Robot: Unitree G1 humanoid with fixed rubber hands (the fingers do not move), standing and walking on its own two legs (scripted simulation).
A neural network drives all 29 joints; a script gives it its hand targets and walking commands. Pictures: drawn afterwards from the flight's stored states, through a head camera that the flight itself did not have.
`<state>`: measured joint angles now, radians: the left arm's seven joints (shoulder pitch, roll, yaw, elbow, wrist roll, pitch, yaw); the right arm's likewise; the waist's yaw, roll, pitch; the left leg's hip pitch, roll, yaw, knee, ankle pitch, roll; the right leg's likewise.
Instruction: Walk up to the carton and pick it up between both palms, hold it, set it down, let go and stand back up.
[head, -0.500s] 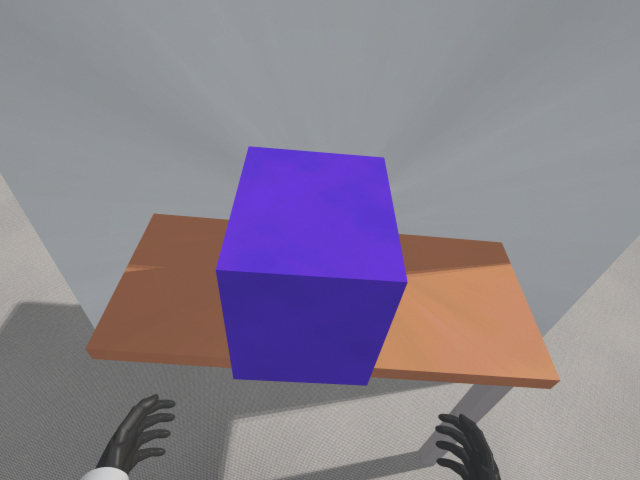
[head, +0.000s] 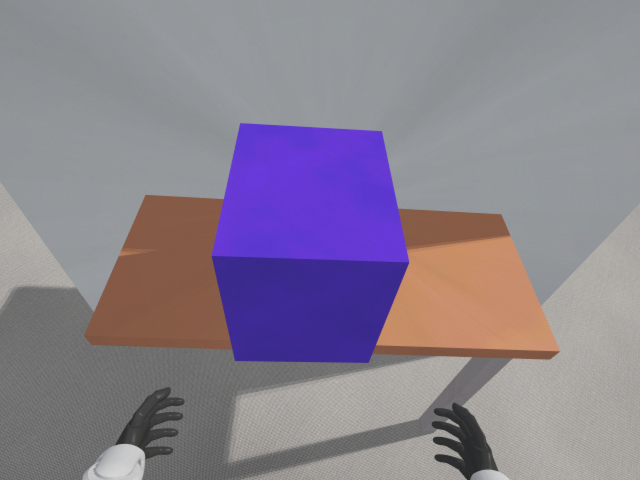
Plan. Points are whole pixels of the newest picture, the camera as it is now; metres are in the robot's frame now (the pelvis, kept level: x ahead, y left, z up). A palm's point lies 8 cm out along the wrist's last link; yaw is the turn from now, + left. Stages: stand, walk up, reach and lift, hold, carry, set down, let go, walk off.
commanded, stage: let go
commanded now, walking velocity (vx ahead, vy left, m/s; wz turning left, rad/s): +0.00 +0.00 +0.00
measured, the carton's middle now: (307, 248) +0.44 +0.05 +0.00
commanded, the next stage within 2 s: stand in 0.36 s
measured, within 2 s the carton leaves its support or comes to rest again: neither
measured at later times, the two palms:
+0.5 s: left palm out of the picture +0.13 +0.25 -0.09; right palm out of the picture +0.10 -0.23 -0.12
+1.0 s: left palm out of the picture +0.03 +0.26 -0.13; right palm out of the picture +0.03 -0.23 -0.14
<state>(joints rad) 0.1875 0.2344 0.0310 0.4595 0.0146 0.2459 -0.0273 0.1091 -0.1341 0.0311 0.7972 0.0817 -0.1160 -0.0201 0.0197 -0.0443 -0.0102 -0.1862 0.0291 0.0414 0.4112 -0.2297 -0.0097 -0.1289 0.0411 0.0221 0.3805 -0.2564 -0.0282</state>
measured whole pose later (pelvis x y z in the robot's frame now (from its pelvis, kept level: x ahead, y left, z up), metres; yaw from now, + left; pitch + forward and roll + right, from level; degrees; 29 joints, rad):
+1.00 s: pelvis +0.03 +0.02 +0.00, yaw +3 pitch -1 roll +0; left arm 0.35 0.19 0.02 0.96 0.02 -0.03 0.04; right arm 0.33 -0.19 -0.04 1.08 -0.03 0.00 -0.02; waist 0.00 0.00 -0.01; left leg -0.12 -0.02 0.00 0.41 -0.26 0.02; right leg -0.03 0.00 -0.02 0.35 -0.30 0.00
